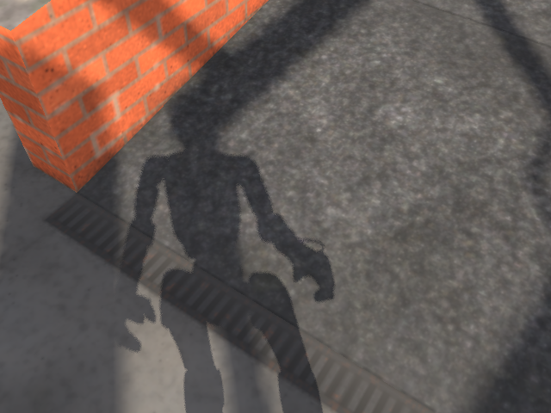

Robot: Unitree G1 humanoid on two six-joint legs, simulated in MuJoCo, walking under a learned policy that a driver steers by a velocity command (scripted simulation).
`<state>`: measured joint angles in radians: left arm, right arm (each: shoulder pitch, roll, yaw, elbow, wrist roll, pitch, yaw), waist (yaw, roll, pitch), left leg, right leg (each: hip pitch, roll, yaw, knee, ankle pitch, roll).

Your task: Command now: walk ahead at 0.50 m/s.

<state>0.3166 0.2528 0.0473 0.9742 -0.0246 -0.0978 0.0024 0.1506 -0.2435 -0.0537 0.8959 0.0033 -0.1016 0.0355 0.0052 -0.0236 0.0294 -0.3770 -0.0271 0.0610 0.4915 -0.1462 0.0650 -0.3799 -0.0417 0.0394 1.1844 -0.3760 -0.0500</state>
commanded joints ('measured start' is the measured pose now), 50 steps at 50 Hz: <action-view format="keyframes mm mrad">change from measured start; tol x32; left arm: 1 19 75 29 -63 6 2 12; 18 -402 49 14 -212 3 -6 -36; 24 145 276 88 -66 25 -8 -30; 50 29 120 36 -33 12 32 17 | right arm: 1 31 -71 -11 -22 -13 -13 5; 24 341 19 23 60 0 13 -35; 45 -259 -60 -10 -103 16 3 -11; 50 138 -199 -71 -10 3 -18 -21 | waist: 1 10 113 -76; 19 -61 97 51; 24 70 -311 -407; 50 -145 -42 -189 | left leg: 1 199 248 -302 -314 57 151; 22 369 208 -68 96 618 58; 24 -236 -47 -83 730 -404 -27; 25 -342 14 -195 838 -419 -7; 45 -286 107 -87 48 179 -51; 50 353 112 -108 12 99 30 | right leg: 1 -200 -109 36 -2 115 -8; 19 -281 -35 -42 -668 332 -7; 22 206 31 -88 -695 326 -77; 24 795 -368 643 -829 147 -297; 30 255 -198 214 -1007 352 -176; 41 290 -152 32 -1079 397 -145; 50 227 -106 46 -541 605 -54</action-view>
